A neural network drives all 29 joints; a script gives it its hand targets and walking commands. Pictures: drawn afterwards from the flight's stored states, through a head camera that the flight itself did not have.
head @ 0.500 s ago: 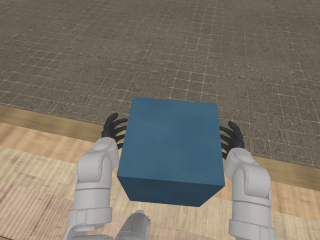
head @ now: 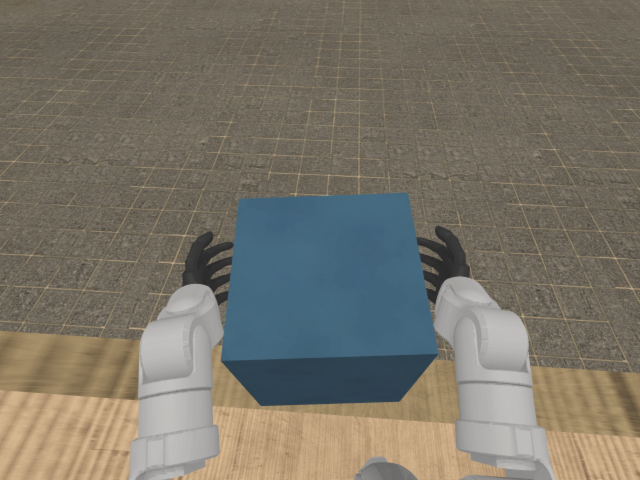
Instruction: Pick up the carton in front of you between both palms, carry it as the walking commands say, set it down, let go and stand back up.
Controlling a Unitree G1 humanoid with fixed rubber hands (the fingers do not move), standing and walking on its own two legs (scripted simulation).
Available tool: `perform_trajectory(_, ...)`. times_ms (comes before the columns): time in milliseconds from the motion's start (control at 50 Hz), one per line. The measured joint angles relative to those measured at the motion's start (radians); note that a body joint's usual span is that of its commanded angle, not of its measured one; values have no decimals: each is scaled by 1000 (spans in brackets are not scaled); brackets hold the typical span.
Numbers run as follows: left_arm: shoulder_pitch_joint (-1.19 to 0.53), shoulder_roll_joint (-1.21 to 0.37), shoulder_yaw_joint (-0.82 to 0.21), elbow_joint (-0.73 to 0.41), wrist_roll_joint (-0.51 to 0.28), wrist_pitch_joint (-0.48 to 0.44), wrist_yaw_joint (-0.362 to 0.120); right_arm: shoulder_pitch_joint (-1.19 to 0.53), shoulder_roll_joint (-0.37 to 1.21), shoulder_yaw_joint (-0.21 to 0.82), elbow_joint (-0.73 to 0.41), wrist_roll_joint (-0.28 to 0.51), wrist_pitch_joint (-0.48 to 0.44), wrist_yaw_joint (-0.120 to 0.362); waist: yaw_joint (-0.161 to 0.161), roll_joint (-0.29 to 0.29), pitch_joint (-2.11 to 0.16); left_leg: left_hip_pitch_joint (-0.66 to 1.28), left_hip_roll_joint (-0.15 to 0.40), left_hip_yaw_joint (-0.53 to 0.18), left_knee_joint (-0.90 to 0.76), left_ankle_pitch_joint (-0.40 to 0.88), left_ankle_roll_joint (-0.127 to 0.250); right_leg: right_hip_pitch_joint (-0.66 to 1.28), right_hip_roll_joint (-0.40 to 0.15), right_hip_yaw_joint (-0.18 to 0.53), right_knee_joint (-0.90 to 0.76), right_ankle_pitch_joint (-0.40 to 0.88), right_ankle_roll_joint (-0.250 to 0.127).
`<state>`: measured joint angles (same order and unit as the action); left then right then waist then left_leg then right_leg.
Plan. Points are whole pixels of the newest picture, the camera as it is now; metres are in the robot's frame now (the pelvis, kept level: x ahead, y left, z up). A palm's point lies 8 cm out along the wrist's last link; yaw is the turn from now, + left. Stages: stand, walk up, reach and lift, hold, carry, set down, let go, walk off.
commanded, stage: carry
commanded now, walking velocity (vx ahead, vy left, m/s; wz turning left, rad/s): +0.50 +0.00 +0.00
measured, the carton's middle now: (327, 310) +0.34 -0.01 +0.02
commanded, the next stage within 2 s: none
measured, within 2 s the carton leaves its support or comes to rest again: neither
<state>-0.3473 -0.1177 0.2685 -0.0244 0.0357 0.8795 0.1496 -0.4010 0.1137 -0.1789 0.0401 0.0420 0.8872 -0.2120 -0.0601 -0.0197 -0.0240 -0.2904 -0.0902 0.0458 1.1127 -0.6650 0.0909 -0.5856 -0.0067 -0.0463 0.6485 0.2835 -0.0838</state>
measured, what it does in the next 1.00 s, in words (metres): goes down: right foot 0.12 m lower, then left foot 0.12 m lower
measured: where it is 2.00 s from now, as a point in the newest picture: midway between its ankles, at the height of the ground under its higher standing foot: (332, 247)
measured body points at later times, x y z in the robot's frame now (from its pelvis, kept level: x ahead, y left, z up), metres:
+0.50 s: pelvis +0.41 -0.01 -0.18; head +0.40 -0.03 +0.27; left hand +0.75 +0.11 -0.11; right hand +0.71 -0.19 -0.12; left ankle +0.42 +0.04 -0.88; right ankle +0.33 -0.11 -0.78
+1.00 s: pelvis +0.80 -0.06 -0.32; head +0.83 -0.06 +0.13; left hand +1.12 +0.13 -0.26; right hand +1.15 -0.18 -0.27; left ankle +0.95 +0.04 -1.01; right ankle +0.70 -0.11 -1.00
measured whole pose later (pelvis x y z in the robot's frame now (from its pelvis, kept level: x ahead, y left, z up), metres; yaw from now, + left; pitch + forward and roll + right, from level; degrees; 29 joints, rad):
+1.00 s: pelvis +0.80 -0.06 -0.32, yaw -2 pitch +3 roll -2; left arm -0.39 -0.07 0.16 0.10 -0.07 0.86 0.21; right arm -0.30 0.16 -0.27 0.00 -0.04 0.84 -0.19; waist 0.18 0.04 -0.02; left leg -0.68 0.02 -0.01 0.78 0.15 0.04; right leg -0.31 0.12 -0.10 0.87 -0.55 -0.12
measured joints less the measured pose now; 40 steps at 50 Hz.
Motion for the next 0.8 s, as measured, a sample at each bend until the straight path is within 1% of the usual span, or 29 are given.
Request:
perform_trajectory(20, -9, 3, -15, 5, -2, 2, 0, 10, -3, -6, -13, -3, 0, 7, 35, -8, -9, -19, 14, 18, 122, 76, 5, 70, 9, -32, -37, 2, -16)
perform_trajectory(40, -22, 6, -30, 14, -5, 4, 2, 17, -10, -10, -23, -10, -3, 14, 70, -16, -26, -57, 22, 21, 265, 95, -14, 129, 18, -43, -47, -99, -22)
perform_trajectory(60, -31, 7, -43, 27, -10, 0, 5, 14, -22, -13, -17, -22, -10, 18, 107, 0, -39, -109, 32, -3, 384, 75, -32, 136, 41, -60, -6, -291, -69)
perform_trajectory(80, -36, 16, -59, 43, -16, 1, 15, 11, -25, -19, -3, -38, -15, 16, 131, 11, -44, -163, 28, -37, 460, 77, -36, 138, 62, -63, 49, -444, -79)
perform_trajectory(100, -40, 28, -75, 60, -28, 8, 25, 16, -20, -29, 4, -53, -13, 12, 149, 5, -51, -220, 20, -60, 486, 104, -36, 146, 73, -57, 86, -575, -73)
perform_trajectory(120, -39, 38, -87, 76, -43, 13, 32, 26, -11, -39, 4, -66, -9, 9, 164, -4, -57, -277, 22, -71, 461, 140, -37, 156, 77, -48, 110, -674, -48)
perform_trajectory(140, -34, 43, -95, 91, -53, 13, 39, 35, -1, -51, 6, -77, -5, 7, 176, -1, -56, -325, 39, -78, 398, 172, -39, 160, 82, -49, 138, -716, -22)
perform_trajectory(180, -25, 42, -99, 123, -63, 9, 45, 52, 17, -73, 18, -94, -4, 11, 177, 22, -40, -393, 78, -93, 216, 242, -45, 187, 96, -64, 185, -772, -42)
perform_trajectory(200, -22, 39, -97, 135, -65, 7, 46, 64, 25, -81, 18, -98, -4, 17, 177, 29, -28, -413, 95, -90, 116, 314, -47, 207, 100, -67, 200, -800, -48)
perform_trajectory(260, -24, 30, -90, 137, -79, -3, 45, 99, 40, -90, -15, -95, -17, 36, 186, 32, 7, -435, 121, -65, -143, 645, -40, 256, 104, -52, 270, -897, -44)
perform_trajectory(300, -29, 29, -91, 125, -84, -19, 41, 108, 42, -86, -41, -91, -34, 41, 175, 40, 21, -398, 119, -40, -346, 839, -38, 293, 105, -45, 325, -990, -36)
perform_trajectory(320, -32, 28, -91, 118, -87, -26, 40, 110, 40, -81, -51, -89, -41, 42, 165, 44, 23, -370, 114, -20, -418, 899, -36, 308, 104, -46, 366, -1028, -33)
perform_trajectory(340, -33, 27, -91, 111, -87, -31, 39, 111, 36, -74, -56, -86, -48, 42, 150, 49, 22, -333, 106, 2, -466, 939, -32, 317, 98, -53, 426, -1036, -16)
perform_trajectory(360, -30, 29, -89, 102, -84, -33, 36, 108, 33, -66, -54, -84, -53, 42, 125, 52, 20, -283, 93, 32, -494, 969, -24, 319, 84, -71, 505, -945, -8)
perform_trajectory(380, -22, 34, -82, 89, -83, -30, 30, 99, 32, -53, -45, -80, -52, 42, 92, 58, 10, -220, 81, 59, -517, 974, -1, 304, 69, -87, 622, -831, 0)
perform_trajectory(400, -15, 45, -71, 79, -81, -31, 22, 81, 32, -38, -29, -74, -52, 41, 56, 57, -4, -176, 60, 60, -502, 871, 10, 267, 53, -80, 758, -792, 12)
perform_trajectory(420, -21, 62, -64, 86, -72, -40, 18, 65, 32, -21, -10, -67, -60, 38, 23, 24, -1, -198, 24, 72, -421, 794, 7, 220, 34, -32, 865, -812, 23)
perform_trajectory(460, -6, 64, -49, 96, -36, -45, 24, 49, 16, 20, 24, -58, -49, 7, -10, 13, 4, -191, -5, 95, -299, 622, 44, 124, 48, 61, 927, -818, 25)
perform_trajectory(500, 21, 38, -31, 96, -14, -36, 24, 58, -4, 40, 41, -34, -27, -5, -49, 41, -13, -152, -20, 74, -267, 392, 68, 29, 44, 83, 815, -795, 36)
perform_trajectory(540, 21, 11, -7, 106, -3, -28, 16, 63, -17, 39, 57, -13, -21, -9, -74, 45, -18, -115, -32, 45, -268, 240, 45, -49, 19, 91, 642, -722, 48)
perform_trajectory(580, 15, -3, 13, 102, 7, -31, 8, 47, -20, 34, 73, 3, -30, -12, -88, 26, -3, -92, -39, 33, -242, 165, 43, -105, -6, 101, 488, -554, 48)
perform_trajectory(640, 29, -9, 24, 63, 9, -48, 2, 11, -22, 36, 87, 24, -49, -15, -103, 1, 24, -58, -39, 22, -158, 95, 43, -104, -29, 90, 181, -191, 26)
perform_trajectory(680, 37, -10, 16, 38, 10, -59, 4, 5, -21, 33, 75, 33, -58, -13, -90, -11, 19, -25, -38, 13, -98, 16, 34, -57, -25, 62, 6, -37, 21)
perform_trajectory(700, 37, -10, 7, 32, 8, -61, 5, 6, -21, 27, 64, 34, -60, -10, -69, -13, 12, -17, -29, 19, -42, 3, 27, -28, -16, 38, -23, 8, 14)
perform_trajectory(720, 32, -9, -3, 31, 9, -63, 7, 11, -23, 22, 51, 34, -60, -6, -38, -16, 6, -20, -12, 36, 42, 50, 18, 18, -4, 8, -41, 28, 3)
perform_trajectory(740, 22, -7, -16, 31, 10, -58, 10, 20, -27, 16, 33, 34, -56, -3, -3, -22, -8, -34, 6, 51, 151, 164, 17, 82, 6, -19, -73, 30, -16)
perform_trajectory(760, 10, -5, -28, 36, 10, -55, 12, 26, -33, 13, 18, 33, -54, 2, 29, -23, -32, -63, 23, 51, 272, 164, -2, 140, 19, -31, -97, -23, -30)
perform_trajectory(780, 3, -9, -39, 49, 5, -63, 13, 19, -48, 9, 21, 27, -58, 10, 66, 31, -41, -105, 59, 12, 375, 110, -20, 136, 64, -66, -51, -116, -45)
perform_trajectory(800, -4, -4, -58, 61, -5, -60, 17, 10, -53, 3, 32, 11, -58, 13, 96, 74, -36, -143, 69, -37, 433, 92, -26, 122, 96, -102, 14, -160, -62)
